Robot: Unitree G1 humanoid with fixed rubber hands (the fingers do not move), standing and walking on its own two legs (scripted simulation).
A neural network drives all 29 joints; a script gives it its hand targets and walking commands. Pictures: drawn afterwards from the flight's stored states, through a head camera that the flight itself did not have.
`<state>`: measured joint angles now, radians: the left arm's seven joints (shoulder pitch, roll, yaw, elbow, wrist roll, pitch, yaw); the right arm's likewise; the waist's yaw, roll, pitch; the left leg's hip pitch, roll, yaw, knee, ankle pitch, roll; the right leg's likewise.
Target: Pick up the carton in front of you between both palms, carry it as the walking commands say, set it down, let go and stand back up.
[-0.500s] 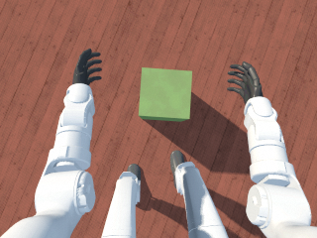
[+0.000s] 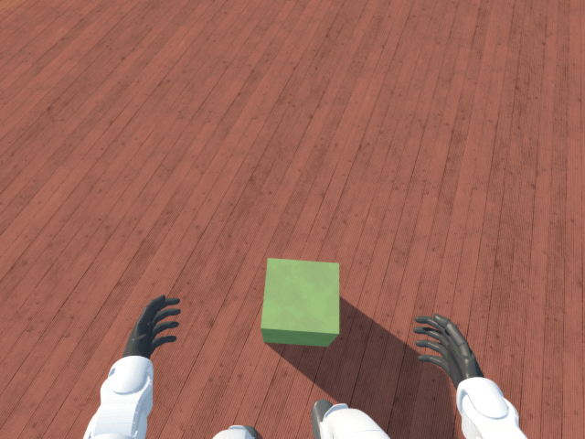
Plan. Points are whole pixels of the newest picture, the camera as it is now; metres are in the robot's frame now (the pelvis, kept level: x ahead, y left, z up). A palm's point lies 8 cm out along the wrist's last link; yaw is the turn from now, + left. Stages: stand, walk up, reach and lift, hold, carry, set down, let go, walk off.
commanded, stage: let go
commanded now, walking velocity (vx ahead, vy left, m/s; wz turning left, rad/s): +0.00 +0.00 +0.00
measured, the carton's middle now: (299, 305) +0.43 -0.06 -0.64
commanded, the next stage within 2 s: stand in 0.64 s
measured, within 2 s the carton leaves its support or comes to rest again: neither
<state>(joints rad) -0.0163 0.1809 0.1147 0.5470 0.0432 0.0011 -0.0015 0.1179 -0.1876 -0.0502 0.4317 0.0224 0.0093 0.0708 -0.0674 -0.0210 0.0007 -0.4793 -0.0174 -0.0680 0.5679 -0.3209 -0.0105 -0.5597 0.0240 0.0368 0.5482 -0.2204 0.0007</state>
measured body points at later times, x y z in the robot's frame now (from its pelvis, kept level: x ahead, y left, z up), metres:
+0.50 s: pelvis +0.01 +0.01 +0.01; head +0.02 +0.01 +0.46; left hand +0.18 +0.25 -0.06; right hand +0.19 -0.22 -0.06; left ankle -0.03 +0.13 -0.73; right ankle +0.02 -0.12 -0.73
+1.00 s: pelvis +0.02 +0.00 +0.01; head +0.03 -0.02 +0.46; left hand +0.15 +0.30 -0.08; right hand +0.17 -0.29 -0.10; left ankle -0.03 +0.13 -0.73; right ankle +0.02 -0.12 -0.73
